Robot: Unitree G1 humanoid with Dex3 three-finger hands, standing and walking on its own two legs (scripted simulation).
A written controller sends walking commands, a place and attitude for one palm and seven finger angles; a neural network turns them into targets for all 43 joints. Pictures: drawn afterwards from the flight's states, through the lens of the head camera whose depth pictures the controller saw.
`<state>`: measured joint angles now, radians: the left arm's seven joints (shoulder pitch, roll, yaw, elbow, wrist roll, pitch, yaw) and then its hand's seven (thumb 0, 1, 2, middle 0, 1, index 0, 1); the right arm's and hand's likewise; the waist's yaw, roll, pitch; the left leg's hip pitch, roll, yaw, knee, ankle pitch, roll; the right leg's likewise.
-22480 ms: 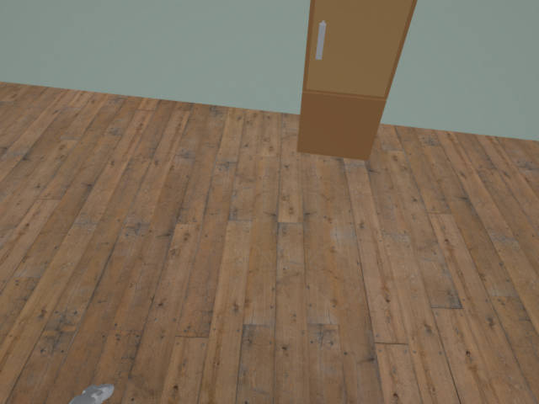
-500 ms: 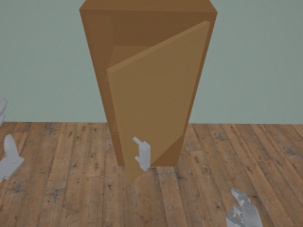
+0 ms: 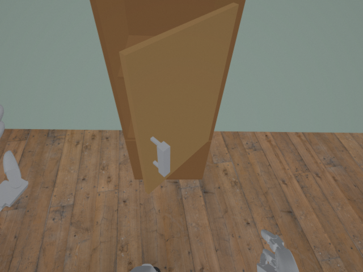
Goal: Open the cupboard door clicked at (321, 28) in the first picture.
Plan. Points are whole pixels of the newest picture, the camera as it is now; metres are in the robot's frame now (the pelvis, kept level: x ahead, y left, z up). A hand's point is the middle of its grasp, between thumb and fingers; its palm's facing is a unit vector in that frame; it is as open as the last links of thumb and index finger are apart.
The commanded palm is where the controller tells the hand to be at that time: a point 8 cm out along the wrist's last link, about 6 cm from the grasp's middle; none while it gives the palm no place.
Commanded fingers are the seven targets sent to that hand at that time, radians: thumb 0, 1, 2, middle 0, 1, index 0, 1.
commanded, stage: step back with the hand held close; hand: left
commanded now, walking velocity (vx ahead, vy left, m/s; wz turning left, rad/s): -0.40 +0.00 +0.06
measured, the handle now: (159, 156) +0.45 +0.11 -0.09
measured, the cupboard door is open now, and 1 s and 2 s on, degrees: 46 46 46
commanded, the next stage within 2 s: stop stepping back and stand still in 0.14 s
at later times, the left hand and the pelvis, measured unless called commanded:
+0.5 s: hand out of the picture +0.08 +0.24 +0.17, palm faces +0.37 -0.77 -0.52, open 7.4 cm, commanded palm +0.04 +0.27 +0.18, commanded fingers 0.00 0.90 0.90 -0.20 -0.30 -0.20 -0.30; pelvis -0.11 -0.03 +0.01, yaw -2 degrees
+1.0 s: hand out of the picture +0.05 +0.25 +0.17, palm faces +0.44 -0.78 -0.45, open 7.4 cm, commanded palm -0.01 +0.29 +0.18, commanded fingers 0.00 0.90 0.90 -0.20 -0.30 -0.20 -0.30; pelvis -0.14 -0.01 +0.00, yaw +1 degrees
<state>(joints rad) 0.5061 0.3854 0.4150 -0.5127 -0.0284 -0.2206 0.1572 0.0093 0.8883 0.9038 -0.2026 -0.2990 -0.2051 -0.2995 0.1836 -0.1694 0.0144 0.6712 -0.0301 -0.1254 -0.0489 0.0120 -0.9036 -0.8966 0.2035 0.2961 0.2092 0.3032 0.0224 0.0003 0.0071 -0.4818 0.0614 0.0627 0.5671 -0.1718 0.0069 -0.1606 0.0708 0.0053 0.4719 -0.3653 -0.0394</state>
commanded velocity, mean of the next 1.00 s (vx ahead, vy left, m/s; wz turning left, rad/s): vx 0.03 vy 0.03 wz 0.02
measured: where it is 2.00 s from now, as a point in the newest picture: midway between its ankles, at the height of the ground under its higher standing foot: outside the picture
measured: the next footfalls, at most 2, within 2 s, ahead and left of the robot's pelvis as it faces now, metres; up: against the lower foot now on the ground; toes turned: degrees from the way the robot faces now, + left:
left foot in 0.14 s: +0.03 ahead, +0.10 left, +0.00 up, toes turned +1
right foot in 0.42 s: -0.11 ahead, -0.13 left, +0.00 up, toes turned +6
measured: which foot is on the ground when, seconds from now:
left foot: up 0.00-0.12, down 0.14-0.42, up 0.44-0.64, down 0.66-1.00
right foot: down 0.00-0.16, up 0.18-0.40, down 0.42-1.00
